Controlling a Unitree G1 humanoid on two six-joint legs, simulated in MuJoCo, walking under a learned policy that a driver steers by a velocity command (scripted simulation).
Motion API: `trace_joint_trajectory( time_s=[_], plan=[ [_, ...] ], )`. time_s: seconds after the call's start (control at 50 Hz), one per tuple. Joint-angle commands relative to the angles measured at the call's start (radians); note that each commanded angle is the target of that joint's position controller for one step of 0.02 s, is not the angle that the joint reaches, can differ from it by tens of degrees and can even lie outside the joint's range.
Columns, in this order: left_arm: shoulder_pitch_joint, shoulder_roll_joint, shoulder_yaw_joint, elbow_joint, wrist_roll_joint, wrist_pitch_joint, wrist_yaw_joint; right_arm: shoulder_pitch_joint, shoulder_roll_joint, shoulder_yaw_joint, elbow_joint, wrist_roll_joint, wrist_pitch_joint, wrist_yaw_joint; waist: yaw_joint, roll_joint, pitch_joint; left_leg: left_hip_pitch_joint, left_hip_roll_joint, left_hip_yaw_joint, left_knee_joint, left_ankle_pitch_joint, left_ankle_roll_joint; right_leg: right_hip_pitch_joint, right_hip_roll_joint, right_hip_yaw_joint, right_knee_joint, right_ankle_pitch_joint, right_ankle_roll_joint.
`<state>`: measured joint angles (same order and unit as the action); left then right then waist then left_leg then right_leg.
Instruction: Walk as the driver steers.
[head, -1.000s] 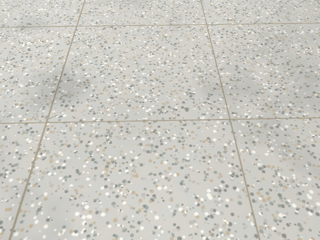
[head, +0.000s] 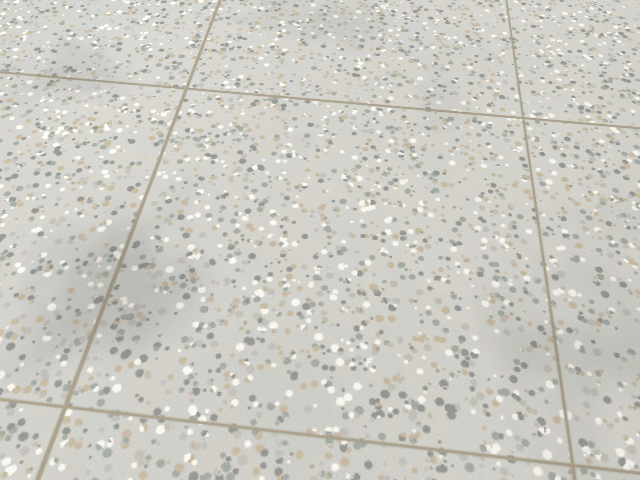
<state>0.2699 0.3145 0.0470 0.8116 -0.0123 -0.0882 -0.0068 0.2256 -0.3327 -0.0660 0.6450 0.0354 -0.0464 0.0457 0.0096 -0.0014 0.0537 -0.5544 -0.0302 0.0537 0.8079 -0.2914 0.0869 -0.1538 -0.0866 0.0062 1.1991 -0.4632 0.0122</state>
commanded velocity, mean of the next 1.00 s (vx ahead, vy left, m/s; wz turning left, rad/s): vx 0.51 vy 0.00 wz -0.47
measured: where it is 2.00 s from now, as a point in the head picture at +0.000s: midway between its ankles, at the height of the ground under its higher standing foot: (450, 149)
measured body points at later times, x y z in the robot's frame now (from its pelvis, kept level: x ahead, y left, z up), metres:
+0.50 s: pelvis +0.33 +0.01 +0.02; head +0.37 +0.01 +0.46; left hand +0.44 +0.29 -0.09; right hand +0.52 -0.25 -0.06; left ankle +0.26 +0.15 -0.60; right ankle +0.46 -0.04 -0.70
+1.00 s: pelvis +0.54 +0.00 +0.03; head +0.55 +0.01 +0.48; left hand +0.87 +0.08 -0.02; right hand +0.38 -0.24 -0.07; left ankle +0.51 +0.17 -0.70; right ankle +0.55 -0.22 -0.59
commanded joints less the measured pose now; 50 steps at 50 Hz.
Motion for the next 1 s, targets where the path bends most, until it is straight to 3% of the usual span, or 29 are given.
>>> trace_joint_trajectory(
  time_s=[0.02, 0.04, 0.06, 0.1, 0.16, 0.22, 0.28, 0.32, 0.34, 0.36, 0.38, 0.4, 0.42, 0.44, 0.46, 0.5, 0.54, 0.62, 0.68, 0.7, 0.72, 0.74, 0.76, 0.78, 0.8, 0.84, 0.9, 0.94, 1.0],
  plan=[
    [-0.208, 0.114, 0.006, -0.202, -0.004, -0.1, 0.007, 0.231, -0.202, -0.058, -0.034, -0.03, -0.03, -0.005, -0.093, 0.003, -0.148, 0.709, 0.262, -0.668, -0.494, 0.181, 0.225, -0.694, 0.034, 0.106, 0.156, 0.083, -0.041],
    [-0.131, 0.119, 0.013, -0.172, 0.009, -0.087, 0.007, 0.139, -0.161, -0.044, -0.06, -0.041, -0.029, -0.011, -0.023, 0.005, -0.139, 0.574, 0.247, -0.525, -0.462, 0.416, 0.213, -0.583, -0.009, 0.101, 0.092, 0.121, -0.025],
    [-0.073, 0.132, 0.019, -0.14, 0.005, -0.06, 0.0, 0.081, -0.119, -0.029, -0.081, -0.049, -0.026, -0.017, 0.009, 0.022, -0.13, 0.484, 0.235, -0.426, -0.464, 0.578, 0.199, -0.504, -0.042, 0.086, 0.066, 0.132, -0.011],
    [-0.038, 0.101, 0.015, -0.102, 0.01, -0.021, -0.01, 0.036, -0.076, -0.008, -0.069, -0.035, -0.029, -0.035, 0.033, 0.019, -0.087, 0.355, 0.188, -0.274, -0.504, 0.779, 0.164, -0.441, -0.045, 0.024, -0.056, 0.171, 0.013],
    [-0.08, 0.026, -0.012, -0.088, 0.012, -0.017, -0.019, 0.0, -0.083, 0.0, -0.044, -0.043, -0.032, -0.067, 0.028, 0.071, -0.048, 0.275, 0.073, -0.042, -0.549, 0.843, 0.09, -0.37, 0.022, -0.063, -0.352, 0.44, 0.028],
    [-0.191, 0.016, -0.017, -0.097, 0.002, -0.038, -0.058, 0.074, -0.091, -0.001, -0.005, -0.058, -0.027, -0.092, -0.061, 0.045, -0.071, 0.397, 0.097, 0.028, -0.564, 0.676, 0.023, -0.332, 0.084, -0.076, -0.624, 0.808, 0.02],
    [-0.142, 0.08, 0.016, -0.111, -0.001, -0.037, -0.092, 0.034, -0.115, -0.014, 0.011, -0.061, -0.014, -0.105, -0.029, 0.093, -0.093, 0.467, 0.138, 0.046, -0.478, 0.658, -0.014, -0.255, 0.114, -0.054, -0.693, 0.83, 0.005],
    [0.04, 0.135, 0.05, -0.074, 0.007, -0.022, -0.093, -0.034, -0.108, -0.019, -0.011, -0.06, 0.009, -0.118, 0.053, 0.118, -0.142, 0.479, 0.145, 0.056, -0.282, 0.859, -0.039, -0.13, 0.182, -0.098, -0.642, 0.681, -0.009],
    [0.19, 0.165, 0.07, -0.041, 0.008, -0.014, -0.083, -0.08, -0.093, -0.015, -0.028, -0.061, 0.024, -0.12, 0.129, 0.103, -0.177, 0.438, 0.128, 0.059, -0.074, 0.88, -0.059, -0.013, 0.197, -0.091, -0.646, 0.643, -0.033],
    [0.289, 0.176, 0.075, -0.031, 0.009, -0.007, -0.061, -0.117, -0.076, -0.009, -0.052, -0.065, 0.034, -0.112, 0.18, -0.035, -0.19, 0.341, 0.035, 0.069, 0.28, 0.591, -0.101, 0.094, 0.116, 0.032, -0.716, 0.824, -0.076],
    [0.179, 0.21, 0.071, -0.086, 0.039, -0.015, -0.046, 0.049, 0.069, 0.014, -0.073, -0.071, 0.038, -0.086, -0.006, -0.378, -0.194, -0.053, -0.185, -0.032, 0.716, -0.368, -0.203, 0.301, -0.098, 0.506, -0.679, 1.037, -0.302],
    [0.039, 0.257, 0.076, -0.171, 0.054, -0.013, -0.042, 0.213, 0.006, 0.023, -0.063, -0.044, 0.025, -0.063, -0.043, -0.296, -0.441, -0.107, -0.171, -0.256, 0.874, -0.331, -0.187, 0.416, -0.231, 0.9, -0.868, 0.665, -0.429],
    [-0.027, 0.198, 0.077, -0.223, 0.036, 0.007, -0.03, 0.084, -0.099, 0.006, -0.071, -0.027, 0.021, -0.057, 0.004, -0.112, -0.374, -0.106, -0.111, -0.268, 0.808, -0.236, -0.134, 0.292, -0.193, 0.845, -0.928, 0.242, -0.391],
    [-0.051, 0.141, 0.059, -0.227, 0.011, 0.024, -0.018, -0.044, -0.111, -0.001, -0.103, -0.039, 0.023, -0.06, 0.003, 0.061, -0.219, -0.112, -0.078, -0.249, 0.699, -0.167, -0.11, 0.098, -0.142, 0.763, -0.97, 0.063, -0.335],
    [-0.064, 0.119, 0.049, -0.232, -0.008, 0.032, -0.007, -0.093, -0.098, 0.001, -0.121, -0.054, 0.034, -0.067, -0.014, 0.112, -0.177, -0.082, -0.05, -0.242, 0.6, -0.131, -0.102, -0.015, -0.106, 0.714, -0.986, 0.012, -0.3],
    [-0.082, 0.129, 0.055, -0.242, -0.017, 0.049, 0.007, -0.052, -0.088, -0.002, -0.115, -0.064, 0.039, -0.054, -0.059, 0.0, -0.145, 0.026, -0.013, -0.221, 0.347, -0.093, -0.091, -0.142, 0.009, 0.603, -1.042, -0.153, -0.246],
    [-0.076, 0.14, 0.064, -0.25, -0.016, 0.068, 0.024, -0.069, -0.057, 0.007, -0.091, -0.063, 0.022, -0.051, -0.036, -0.057, -0.132, 0.131, -0.023, -0.166, 0.133, -0.111, -0.113, -0.224, 0.068, 0.517, -1.043, -0.092, -0.234],
    [-0.078, 0.168, 0.079, -0.268, -0.028, 0.092, 0.046, -0.064, -0.017, 0.009, -0.059, -0.042, -0.004, -0.054, -0.031, -0.122, -0.148, 0.284, -0.055, -0.14, -0.111, -0.022, -0.144, -0.285, 0.099, 0.484, -1.013, -0.135, -0.21],
    [-0.115, 0.129, 0.07, -0.301, -0.028, 0.107, 0.037, -0.053, -0.033, -0.005, -0.046, -0.024, -0.023, -0.058, -0.041, -0.154, -0.11, 0.354, -0.047, -0.14, -0.27, 0.046, -0.146, -0.305, 0.098, 0.514, -0.957, -0.159, -0.174],
    [-0.149, 0.112, 0.064, -0.317, -0.028, 0.111, 0.032, -0.003, -0.04, -0.013, -0.026, -0.02, -0.031, -0.06, -0.074, -0.145, -0.101, 0.446, -0.029, -0.137, -0.367, 0.085, -0.13, -0.361, 0.111, 0.502, -0.907, -0.167, -0.145],
    [-0.165, 0.083, 0.054, -0.332, -0.028, 0.111, 0.026, 0.075, -0.07, -0.029, 0.002, -0.017, -0.038, -0.066, -0.109, -0.093, -0.111, 0.589, 0.038, -0.16, -0.452, 0.082, -0.101, -0.467, 0.149, 0.441, -0.779, -0.182, -0.094],
    [-0.103, 0.002, 0.031, -0.323, -0.029, 0.107, 0.022, 0.114, -0.108, -0.04, 0.002, -0.013, -0.043, -0.071, -0.091, 0.078, -0.177, 0.713, 0.251, -0.367, -0.463, -0.094, -0.044, -0.561, 0.201, 0.301, -0.471, -0.19, -0.074],
    [-0.117, -0.018, 0.015, -0.377, -0.031, 0.086, 0.009, 0.086, -0.174, -0.049, -0.017, -0.056, -0.045, -0.062, -0.056, 0.267, -0.13, 0.707, 0.415, -0.711, -0.581, -0.412, 0.056, -0.788, 0.204, 0.194, -0.262, -0.062, -0.074],
    [-0.127, 0.048, 0.021, -0.385, -0.028, 0.07, -0.002, 0.011, -0.171, -0.058, -0.036, -0.054, -0.054, -0.065, -0.027, 0.261, -0.053, 0.643, 0.467, -0.779, -0.61, -0.513, 0.097, -0.889, 0.086, 0.155, -0.116, 0.043, -0.058],
    [-0.125, 0.098, 0.033, -0.361, -0.015, 0.069, -0.007, 0.007, -0.118, -0.046, -0.041, -0.031, -0.056, -0.074, -0.041, 0.171, -0.032, 0.633, 0.431, -0.672, -0.591, -0.454, 0.073, -0.901, 0.058, 0.131, -0.048, 0.105, -0.04],
    [-0.118, 0.09, 0.033, -0.342, 0.001, 0.073, -0.014, 0.056, -0.109, -0.034, -0.031, -0.026, -0.049, -0.076, -0.057, 0.068, -0.023, 0.609, 0.337, -0.469, -0.579, -0.297, 0.012, -0.88, 0.029, 0.092, 0.064, 0.169, -0.018],
    [-0.163, 0.065, 0.021, -0.356, -0.014, 0.071, -0.024, 0.127, -0.11, -0.024, 0.011, -0.055, -0.059, -0.071, -0.081, 0.076, 0.017, 0.552, 0.288, -0.288, -0.613, -0.142, 0.013, -0.881, -0.011, 0.073, 0.156, 0.288, -0.001],
    [-0.182, 0.024, 0.005, -0.353, -0.023, 0.063, -0.017, 0.194, -0.074, -0.007, 0.051, -0.065, -0.066, -0.057, -0.091, 0.074, 0.052, 0.495, 0.267, -0.257, -0.635, -0.127, 0.048, -0.853, 0.009, 0.116, 0.108, 0.337, -0.001],
    [-0.277, 0.017, -0.004, -0.374, -0.025, 0.038, -0.03, 0.228, -0.068, 0.005, 0.086, -0.055, -0.055, -0.052, -0.096, 0.066, 0.12, 0.481, 0.276, -0.207, -0.683, -0.032, 0.086, -0.837, 0.028, 0.096, -0.096, 0.4, -0.002]
  ],
)
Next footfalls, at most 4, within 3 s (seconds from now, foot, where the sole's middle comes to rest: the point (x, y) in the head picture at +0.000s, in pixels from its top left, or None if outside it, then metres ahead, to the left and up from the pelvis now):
0.34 right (348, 444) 0.50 -0.03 -0.74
0.74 left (256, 420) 0.55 0.15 -0.74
1.18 right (484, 355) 0.70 -0.34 -0.74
1.62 left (424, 193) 1.18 -0.25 -0.74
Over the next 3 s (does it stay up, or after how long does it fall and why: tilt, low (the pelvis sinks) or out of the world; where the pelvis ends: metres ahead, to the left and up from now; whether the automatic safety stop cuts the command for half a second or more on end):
stays up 2.18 -0.34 -0.01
